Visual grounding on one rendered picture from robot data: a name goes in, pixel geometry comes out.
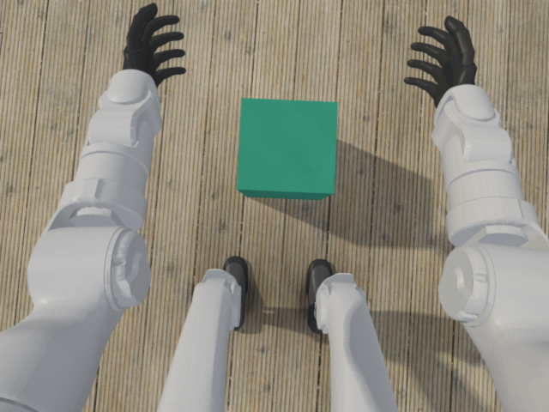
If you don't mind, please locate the left robot hand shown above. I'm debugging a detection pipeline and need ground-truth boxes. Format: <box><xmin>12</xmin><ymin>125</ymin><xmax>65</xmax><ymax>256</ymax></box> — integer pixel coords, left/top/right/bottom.
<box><xmin>123</xmin><ymin>3</ymin><xmax>186</xmax><ymax>87</ymax></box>

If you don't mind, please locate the robot left forearm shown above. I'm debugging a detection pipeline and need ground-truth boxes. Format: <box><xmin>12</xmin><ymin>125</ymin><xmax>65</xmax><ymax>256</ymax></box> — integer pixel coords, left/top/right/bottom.
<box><xmin>27</xmin><ymin>70</ymin><xmax>163</xmax><ymax>300</ymax></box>

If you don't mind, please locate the robot right forearm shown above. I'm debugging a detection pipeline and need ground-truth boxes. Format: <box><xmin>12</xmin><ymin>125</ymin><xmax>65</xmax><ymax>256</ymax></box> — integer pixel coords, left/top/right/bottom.
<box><xmin>431</xmin><ymin>84</ymin><xmax>549</xmax><ymax>252</ymax></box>

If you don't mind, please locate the carton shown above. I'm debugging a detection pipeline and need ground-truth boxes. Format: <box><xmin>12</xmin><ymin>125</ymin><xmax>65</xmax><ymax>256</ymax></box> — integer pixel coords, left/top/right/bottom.
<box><xmin>237</xmin><ymin>98</ymin><xmax>338</xmax><ymax>200</ymax></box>

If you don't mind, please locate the left robot foot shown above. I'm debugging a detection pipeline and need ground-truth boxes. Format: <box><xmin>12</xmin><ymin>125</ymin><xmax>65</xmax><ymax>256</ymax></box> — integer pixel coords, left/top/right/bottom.
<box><xmin>223</xmin><ymin>256</ymin><xmax>248</xmax><ymax>331</ymax></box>

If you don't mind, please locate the robot right upper arm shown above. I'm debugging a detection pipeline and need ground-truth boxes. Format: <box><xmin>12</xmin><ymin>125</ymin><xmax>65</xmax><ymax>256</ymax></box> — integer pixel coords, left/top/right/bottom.
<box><xmin>437</xmin><ymin>242</ymin><xmax>549</xmax><ymax>412</ymax></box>

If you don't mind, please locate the right robot thigh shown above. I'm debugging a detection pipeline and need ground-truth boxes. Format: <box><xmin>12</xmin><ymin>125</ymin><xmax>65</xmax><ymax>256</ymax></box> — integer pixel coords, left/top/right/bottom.
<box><xmin>317</xmin><ymin>282</ymin><xmax>399</xmax><ymax>412</ymax></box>

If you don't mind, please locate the right robot hand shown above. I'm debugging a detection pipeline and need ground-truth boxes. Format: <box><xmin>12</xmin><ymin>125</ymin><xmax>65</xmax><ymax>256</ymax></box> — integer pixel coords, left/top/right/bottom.
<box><xmin>404</xmin><ymin>15</ymin><xmax>477</xmax><ymax>109</ymax></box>

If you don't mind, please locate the robot left upper arm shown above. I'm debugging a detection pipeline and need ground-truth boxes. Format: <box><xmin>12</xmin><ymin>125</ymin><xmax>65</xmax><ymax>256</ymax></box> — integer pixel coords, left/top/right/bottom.
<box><xmin>0</xmin><ymin>226</ymin><xmax>152</xmax><ymax>412</ymax></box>

